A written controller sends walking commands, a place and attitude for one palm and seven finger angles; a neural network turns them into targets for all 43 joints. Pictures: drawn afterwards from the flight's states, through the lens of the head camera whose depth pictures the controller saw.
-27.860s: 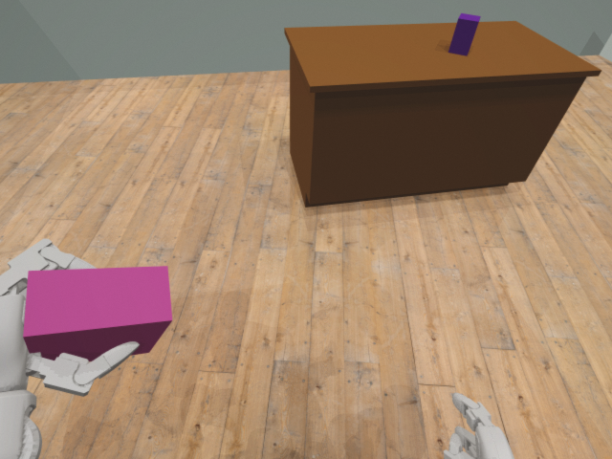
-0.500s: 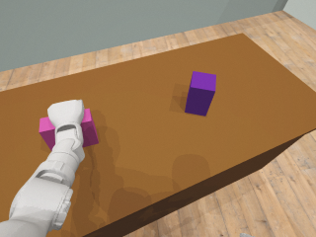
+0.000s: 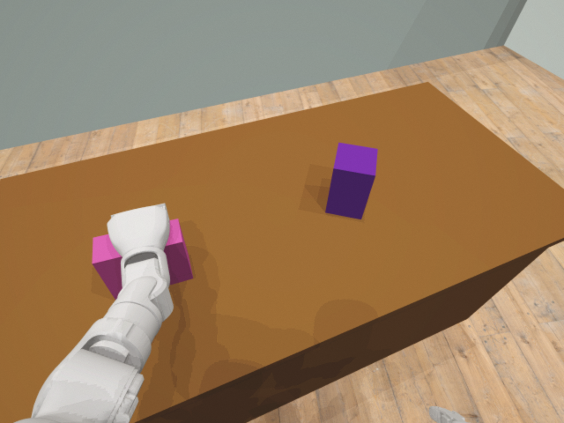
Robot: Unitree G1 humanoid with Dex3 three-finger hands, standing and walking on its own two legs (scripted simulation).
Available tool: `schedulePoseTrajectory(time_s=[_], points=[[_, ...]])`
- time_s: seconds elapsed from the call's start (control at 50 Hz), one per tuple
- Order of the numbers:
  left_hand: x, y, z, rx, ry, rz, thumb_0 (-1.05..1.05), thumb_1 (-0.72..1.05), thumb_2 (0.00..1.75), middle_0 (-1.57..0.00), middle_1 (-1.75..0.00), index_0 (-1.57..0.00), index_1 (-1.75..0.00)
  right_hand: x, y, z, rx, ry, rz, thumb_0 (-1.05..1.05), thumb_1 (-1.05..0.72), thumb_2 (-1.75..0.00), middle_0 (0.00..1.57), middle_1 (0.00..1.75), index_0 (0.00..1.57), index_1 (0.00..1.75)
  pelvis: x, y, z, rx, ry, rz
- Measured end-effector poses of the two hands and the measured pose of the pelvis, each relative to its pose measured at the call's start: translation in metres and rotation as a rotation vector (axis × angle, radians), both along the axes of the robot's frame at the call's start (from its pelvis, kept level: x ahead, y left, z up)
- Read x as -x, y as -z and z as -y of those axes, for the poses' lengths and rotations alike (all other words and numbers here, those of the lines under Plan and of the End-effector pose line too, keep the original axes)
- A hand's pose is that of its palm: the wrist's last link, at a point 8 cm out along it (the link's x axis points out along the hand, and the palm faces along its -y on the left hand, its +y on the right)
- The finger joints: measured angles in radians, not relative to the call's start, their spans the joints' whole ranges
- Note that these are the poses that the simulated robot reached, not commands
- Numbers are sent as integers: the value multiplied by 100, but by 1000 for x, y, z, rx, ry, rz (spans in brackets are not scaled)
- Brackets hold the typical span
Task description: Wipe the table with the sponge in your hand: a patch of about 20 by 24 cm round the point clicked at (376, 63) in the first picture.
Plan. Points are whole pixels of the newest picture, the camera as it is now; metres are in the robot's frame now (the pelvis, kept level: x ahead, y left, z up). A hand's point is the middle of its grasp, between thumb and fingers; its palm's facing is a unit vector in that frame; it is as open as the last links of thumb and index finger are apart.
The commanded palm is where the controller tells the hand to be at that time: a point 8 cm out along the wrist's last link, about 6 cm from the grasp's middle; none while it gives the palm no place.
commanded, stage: wipe back along the middle lane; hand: left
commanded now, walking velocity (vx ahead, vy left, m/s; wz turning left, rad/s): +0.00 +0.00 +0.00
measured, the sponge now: (149, 265) +0.37 +0.26 -0.05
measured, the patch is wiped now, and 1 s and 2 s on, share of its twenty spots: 0.60 0.75 0.80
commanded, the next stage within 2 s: slide across to the third lane in 1.30 s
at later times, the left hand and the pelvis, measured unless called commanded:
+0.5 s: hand (153, 269) +0.34 +0.23 -0.01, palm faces -0.05 -0.01 -1.00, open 9.7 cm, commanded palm +0.29 +0.21 +0.01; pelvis +0.00 +0.00 +0.00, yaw -1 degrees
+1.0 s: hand (158, 297) +0.29 +0.21 -0.01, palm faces -0.04 -0.03 -1.00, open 9.7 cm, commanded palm +0.24 +0.18 +0.01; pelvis +0.00 +0.00 +0.00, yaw -1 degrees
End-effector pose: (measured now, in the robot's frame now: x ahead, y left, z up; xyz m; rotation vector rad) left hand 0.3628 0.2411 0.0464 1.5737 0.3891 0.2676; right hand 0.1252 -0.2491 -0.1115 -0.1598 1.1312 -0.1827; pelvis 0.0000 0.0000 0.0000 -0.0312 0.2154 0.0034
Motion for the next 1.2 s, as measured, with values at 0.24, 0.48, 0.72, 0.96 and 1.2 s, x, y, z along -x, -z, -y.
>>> schedulePoseTrajectory(time_s=[0.24, 0.48, 0.72, 0.96, 1.2], points=[[12, 1, 7, 2, -4, -5, -1, -48, 112, -73, -144, -72, -148, -1, -2, 1, -1, 2, 38, 1, -90, -90, 20, 30, 20, 30, 7, 0, 5, -7, 9, 10], [35, 1, 16, 14, -7, 30, -1, -48, 112, -72, -144, -72, -149, -18, -8, 0, -16, -8, 85, 1, -90, -90, 20, 30, 20, 30, 1, -2, 4, -9, 18, 34], [55, 1, 25, 27, -4, 30, 0, -47, 112, -72, -145, -71, -149, -65, -28, -15, -33, -71, 215, 1, -90, -90, 20, 30, 20, 30, -2, -3, 2, -14, 15, 65], [82, 1, 36, 38, 8, 44, 1, -46, 111, -71, -145, -71, -149, -89, -39, -31, -71, -126, 285, 1, -90, -90, 20, 30, 20, 30, -2, -2, 3, -18, 14, 98], [105, 1, 48, 51, 20, 50, 2, -46, 111, -71, -145, -71, -148, -85, -39, -30, -95, -139, 301, 1, -90, -90, 20, 30, 20, 30, 4, -1, 8, -25, 18, 118]])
